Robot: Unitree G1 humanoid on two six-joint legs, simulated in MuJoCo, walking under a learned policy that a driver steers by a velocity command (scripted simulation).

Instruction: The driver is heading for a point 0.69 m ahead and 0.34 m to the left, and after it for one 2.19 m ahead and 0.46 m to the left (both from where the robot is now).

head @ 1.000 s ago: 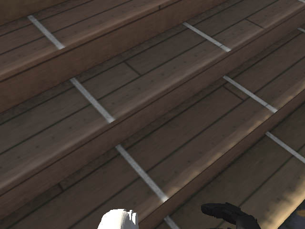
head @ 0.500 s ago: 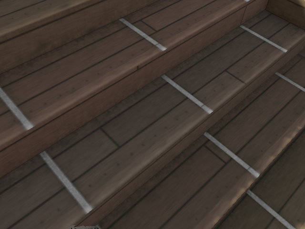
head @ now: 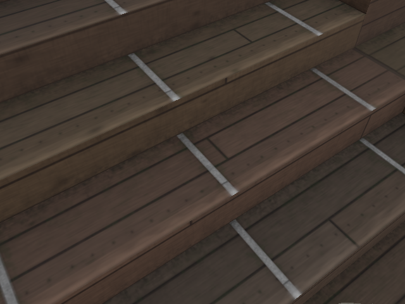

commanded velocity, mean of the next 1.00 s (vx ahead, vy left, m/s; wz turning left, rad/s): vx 0.50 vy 0.00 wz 0.55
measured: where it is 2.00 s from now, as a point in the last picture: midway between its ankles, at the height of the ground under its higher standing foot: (121, 103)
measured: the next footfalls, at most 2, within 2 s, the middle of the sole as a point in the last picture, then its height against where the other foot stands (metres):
left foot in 0.36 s outside the picture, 0.15 m higher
right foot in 0.88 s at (202, 165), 0.15 m higher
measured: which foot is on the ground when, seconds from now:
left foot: up 0.00-0.34, down 0.36-0.88, up 0.90-1.00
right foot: down 0.00-0.36, up 0.38-0.86, down 0.88-1.00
